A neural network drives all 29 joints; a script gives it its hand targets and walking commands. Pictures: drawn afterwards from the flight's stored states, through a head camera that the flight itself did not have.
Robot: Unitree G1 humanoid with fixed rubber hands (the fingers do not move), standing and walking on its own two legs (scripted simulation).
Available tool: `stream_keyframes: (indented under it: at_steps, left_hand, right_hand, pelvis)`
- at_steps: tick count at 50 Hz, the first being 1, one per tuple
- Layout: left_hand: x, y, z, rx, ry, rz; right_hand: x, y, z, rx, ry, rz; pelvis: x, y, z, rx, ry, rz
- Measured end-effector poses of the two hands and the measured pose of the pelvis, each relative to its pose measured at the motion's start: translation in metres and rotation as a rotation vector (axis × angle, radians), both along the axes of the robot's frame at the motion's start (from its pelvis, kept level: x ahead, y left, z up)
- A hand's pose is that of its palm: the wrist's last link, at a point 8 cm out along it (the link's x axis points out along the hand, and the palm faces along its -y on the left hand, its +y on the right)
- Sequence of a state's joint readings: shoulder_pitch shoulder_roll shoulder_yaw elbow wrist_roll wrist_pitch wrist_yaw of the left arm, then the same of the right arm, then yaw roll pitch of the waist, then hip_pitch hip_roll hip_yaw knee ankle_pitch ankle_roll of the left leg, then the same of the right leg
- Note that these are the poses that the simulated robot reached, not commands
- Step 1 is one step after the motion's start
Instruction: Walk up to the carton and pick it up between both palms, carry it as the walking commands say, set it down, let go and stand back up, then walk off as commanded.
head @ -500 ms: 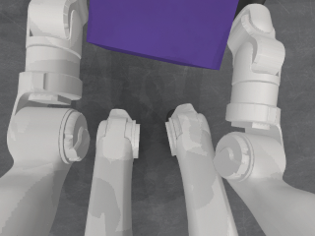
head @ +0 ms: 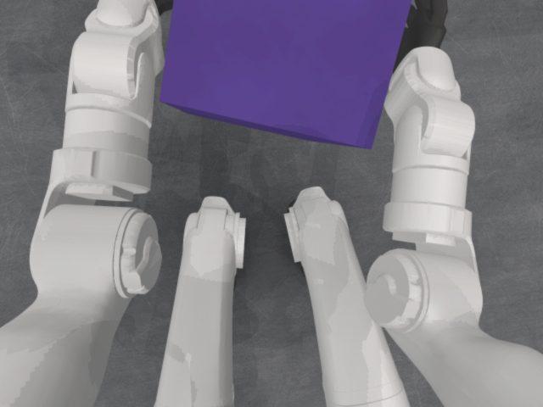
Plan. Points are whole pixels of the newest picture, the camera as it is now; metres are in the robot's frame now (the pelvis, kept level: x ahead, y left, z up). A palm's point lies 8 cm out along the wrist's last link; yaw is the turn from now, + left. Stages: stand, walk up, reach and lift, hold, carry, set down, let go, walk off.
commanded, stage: reach and lift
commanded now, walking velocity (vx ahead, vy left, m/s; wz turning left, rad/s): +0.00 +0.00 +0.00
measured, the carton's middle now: (275, 40) +0.53 -0.03 -0.16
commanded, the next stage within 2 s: none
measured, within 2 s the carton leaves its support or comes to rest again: neither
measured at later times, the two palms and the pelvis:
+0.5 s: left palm out of the picture +0.53 +0.11 -0.03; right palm (457, 46) +0.48 -0.18 -0.03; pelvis +0.00 -0.01 +0.05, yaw +0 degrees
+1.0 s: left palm out of the picture +0.51 +0.10 +0.03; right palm (525, 54) +0.45 -0.19 +0.04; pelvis +0.00 +0.00 +0.10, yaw +0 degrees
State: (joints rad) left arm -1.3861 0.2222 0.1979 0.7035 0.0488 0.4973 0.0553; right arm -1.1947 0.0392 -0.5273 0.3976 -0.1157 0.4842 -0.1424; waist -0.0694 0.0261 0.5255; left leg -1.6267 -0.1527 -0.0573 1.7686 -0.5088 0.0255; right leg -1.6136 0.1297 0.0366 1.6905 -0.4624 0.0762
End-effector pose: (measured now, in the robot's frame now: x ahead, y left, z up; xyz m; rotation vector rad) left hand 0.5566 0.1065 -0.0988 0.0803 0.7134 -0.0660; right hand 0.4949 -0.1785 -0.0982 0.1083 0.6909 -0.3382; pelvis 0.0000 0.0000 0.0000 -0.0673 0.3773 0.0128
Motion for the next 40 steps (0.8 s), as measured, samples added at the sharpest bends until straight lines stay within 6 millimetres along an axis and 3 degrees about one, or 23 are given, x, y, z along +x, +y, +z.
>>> stream_keyframes:
  at_steps: [25, 40]
  left_hand:
    - [-0.029, -0.001, 0.066, 0.025, -0.014, 0.022]
    - [-0.042, -0.011, 0.103, 0.031, -0.002, -0.019]
  right_hand:
    - [-0.018, -0.003, 0.067, 0.011, -0.012, 0.026]
    - [-0.042, -0.012, 0.103, -0.004, 0.005, 0.005]
  pelvis:
    - [0.004, -0.008, 0.051, 0.029, -0.094, -0.005]
    - [-0.003, -0.003, 0.079, 0.035, -0.144, -0.012]
